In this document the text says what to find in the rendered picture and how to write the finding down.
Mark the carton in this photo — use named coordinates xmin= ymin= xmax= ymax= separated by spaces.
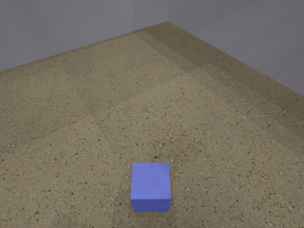
xmin=130 ymin=162 xmax=171 ymax=212

